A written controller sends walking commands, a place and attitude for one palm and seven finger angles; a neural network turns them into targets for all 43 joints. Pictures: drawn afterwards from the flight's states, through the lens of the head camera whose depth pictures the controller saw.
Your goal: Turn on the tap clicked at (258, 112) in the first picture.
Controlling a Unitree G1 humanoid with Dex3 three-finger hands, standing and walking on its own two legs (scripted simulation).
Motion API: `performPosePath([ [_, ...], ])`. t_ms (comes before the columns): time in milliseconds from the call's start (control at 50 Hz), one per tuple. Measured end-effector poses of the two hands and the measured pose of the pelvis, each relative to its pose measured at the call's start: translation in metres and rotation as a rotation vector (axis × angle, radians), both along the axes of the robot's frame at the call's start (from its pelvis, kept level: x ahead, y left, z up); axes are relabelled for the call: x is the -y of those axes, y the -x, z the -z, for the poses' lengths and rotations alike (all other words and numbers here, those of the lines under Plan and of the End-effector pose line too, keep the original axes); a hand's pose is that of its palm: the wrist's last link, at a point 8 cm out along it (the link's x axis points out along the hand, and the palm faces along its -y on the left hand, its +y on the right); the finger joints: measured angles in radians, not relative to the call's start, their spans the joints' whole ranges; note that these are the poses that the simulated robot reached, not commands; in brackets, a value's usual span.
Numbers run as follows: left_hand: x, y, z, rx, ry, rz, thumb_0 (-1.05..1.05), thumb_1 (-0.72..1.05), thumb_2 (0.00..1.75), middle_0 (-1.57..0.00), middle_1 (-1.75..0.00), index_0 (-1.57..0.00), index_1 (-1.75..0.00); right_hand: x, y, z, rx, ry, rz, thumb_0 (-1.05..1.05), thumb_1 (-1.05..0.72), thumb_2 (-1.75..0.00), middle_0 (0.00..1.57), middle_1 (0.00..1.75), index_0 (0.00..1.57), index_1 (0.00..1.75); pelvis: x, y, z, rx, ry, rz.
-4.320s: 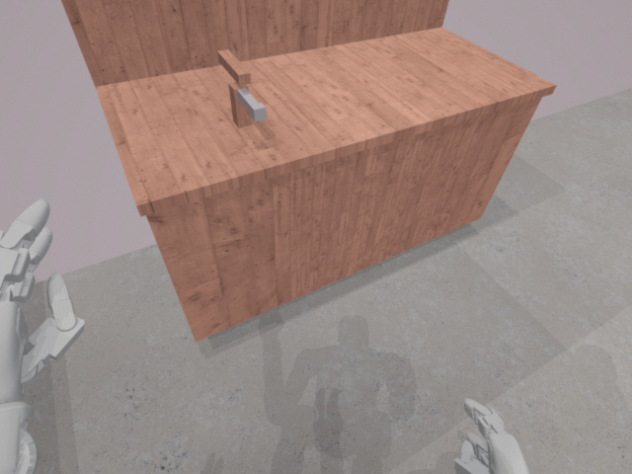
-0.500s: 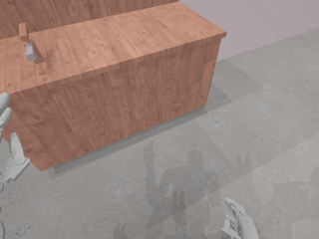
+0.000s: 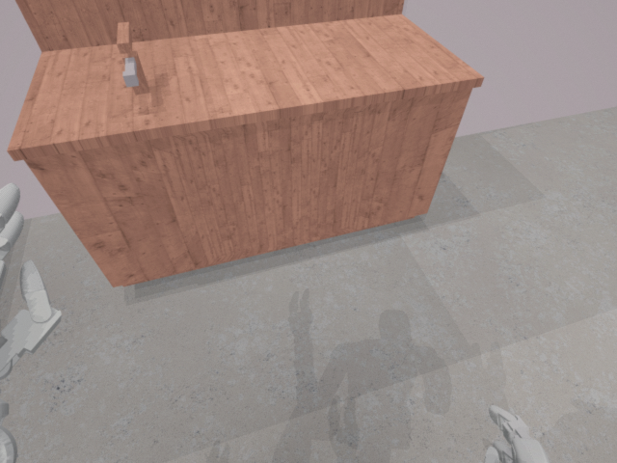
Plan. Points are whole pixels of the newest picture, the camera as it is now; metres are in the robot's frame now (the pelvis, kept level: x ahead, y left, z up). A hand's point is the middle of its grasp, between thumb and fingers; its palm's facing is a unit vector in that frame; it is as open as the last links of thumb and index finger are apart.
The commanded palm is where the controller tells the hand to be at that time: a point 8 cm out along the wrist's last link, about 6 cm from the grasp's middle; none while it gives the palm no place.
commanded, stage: take the last steps up to it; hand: left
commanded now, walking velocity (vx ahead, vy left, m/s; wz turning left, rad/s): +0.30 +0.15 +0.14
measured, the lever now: (130, 78) +0.91 +0.50 +0.03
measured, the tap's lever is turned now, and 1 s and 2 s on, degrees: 0 0 0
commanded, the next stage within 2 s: none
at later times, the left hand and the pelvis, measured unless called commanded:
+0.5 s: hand (40, 313) +0.22 +0.27 +0.15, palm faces +0.45 -0.77 -0.45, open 7.4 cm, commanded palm +0.15 +0.32 +0.17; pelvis +0.01 +0.03 -0.01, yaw +3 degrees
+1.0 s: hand (36, 206) +0.34 +0.33 +0.17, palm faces +0.42 -0.81 -0.40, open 7.4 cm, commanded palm +0.27 +0.38 +0.17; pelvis +0.12 +0.09 -0.01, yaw +1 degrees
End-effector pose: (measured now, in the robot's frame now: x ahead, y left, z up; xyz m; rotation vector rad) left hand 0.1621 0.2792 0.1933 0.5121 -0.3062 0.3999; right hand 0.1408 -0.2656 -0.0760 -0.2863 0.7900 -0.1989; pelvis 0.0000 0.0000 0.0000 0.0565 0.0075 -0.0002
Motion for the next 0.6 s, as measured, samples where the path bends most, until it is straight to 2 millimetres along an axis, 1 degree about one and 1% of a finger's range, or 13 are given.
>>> performPosePath([
  [80, -0.021, 0.019, 0.012, 0.054, 0.066, -0.030, 0.01, 0.89, 0.90, -0.21, -0.31, -0.21, -0.30, -0.030, -0.002, -0.002, 0.030, 0.009, -0.059, 0.01, -0.90, -0.90, 0.20, 0.30, 0.20, 0.29, -0.017, 0.008, 0.007, 0.019, 0.012, -0.016],
  [140, -0.031, 0.023, 0.015, 0.118, 0.078, -0.020, 0.02, 0.89, 0.90, -0.21, -0.31, -0.21, -0.30, -0.056, -0.005, 0.001, 0.087, -0.013, -0.077, 0.01, -0.90, -0.90, 0.20, 0.30, 0.20, 0.29, -0.029, 0.015, 0.016, 0.054, 0.024, -0.019],
  [240, -0.043, 0.019, 0.001, 0.123, 0.013, -0.007, 0.02, 0.89, 0.90, -0.20, -0.31, -0.21, -0.30, -0.101, -0.001, 0.008, 0.092, -0.142, -0.101, 0.01, -0.90, -0.90, 0.20, 0.30, 0.20, 0.29, -0.036, 0.014, 0.009, 0.056, 0.047, -0.052],
  [280, -0.044, 0.019, -0.005, 0.109, -0.008, -0.008, 0.02, 0.89, 0.90, -0.20, -0.31, -0.21, -0.30, -0.112, 0.001, 0.012, 0.073, -0.180, -0.107, 0.01, -0.90, -0.90, 0.20, 0.30, 0.20, 0.30, -0.038, 0.012, 0.006, 0.046, 0.056, -0.050],
  [320, -0.044, 0.017, -0.008, 0.079, -0.028, -0.015, 0.02, 0.89, 0.90, -0.20, -0.31, -0.21, -0.30, -0.119, 0.002, 0.018, 0.050, -0.208, -0.108, 0.01, -0.90, -0.90, 0.20, 0.30, 0.20, 0.30, -0.038, 0.009, 0.004, 0.032, 0.059, -0.043],
  [360, -0.043, 0.014, -0.005, 0.034, -0.043, -0.027, 0.01, 0.90, 0.90, -0.20, -0.31, -0.21, -0.30, -0.120, 0.002, 0.025, 0.024, -0.223, -0.109, 0.01, -0.90, -0.90, 0.20, 0.30, 0.21, 0.30, -0.036, 0.005, 0.004, 0.019, 0.057, -0.034],
  [400, -0.041, 0.009, 0.002, -0.013, -0.056, -0.043, 0.01, 0.90, 0.90, -0.20, -0.31, -0.21, -0.30, -0.116, 0.000, 0.034, -0.001, -0.227, -0.110, 0.01, -0.90, -0.90, 0.20, 0.30, 0.21, 0.30, -0.032, 0.000, 0.008, 0.010, 0.050, -0.030],
  [440, -0.036, 0.001, 0.012, -0.045, -0.060, -0.054, 0.01, 0.90, 0.90, -0.20, -0.31, -0.21, -0.30, -0.107, -0.004, 0.046, -0.023, -0.219, -0.112, 0.01, -0.89, -0.90, 0.20, 0.30, 0.21, 0.30, -0.028, -0.004, 0.015, 0.007, 0.054, -0.032],
  [480, -0.032, -0.008, 0.020, -0.065, -0.029, -0.050, 0.01, 0.90, 0.90, -0.20, -0.31, -0.21, -0.30, -0.095, -0.008, 0.052, -0.060, -0.192, -0.111, 0.01, -0.90, -0.90, 0.20, 0.30, 0.21, 0.30, -0.027, -0.007, 0.016, 0.014, 0.058, -0.049],
  [520, -0.029, -0.017, 0.023, -0.064, 0.006, -0.037, 0.02, 0.89, 0.90, -0.21, -0.31, -0.21, -0.30, -0.081, -0.013, 0.050, -0.089, -0.157, -0.103, 0.01, -0.90, -0.90, 0.20, 0.30, 0.21, 0.30, -0.027, -0.012, 0.013, 0.018, 0.047, -0.054],
  [600, -0.029, -0.033, 0.016, -0.067, -0.006, 0.002, 0.02, 0.89, 0.90, -0.21, -0.31, -0.21, -0.30, -0.057, -0.028, 0.031, -0.089, -0.083, -0.055, 0.01, -0.90, -0.90, 0.20, 0.30, 0.20, 0.30, -0.031, -0.027, 0.004, 0.006, 0.031, -0.050],
])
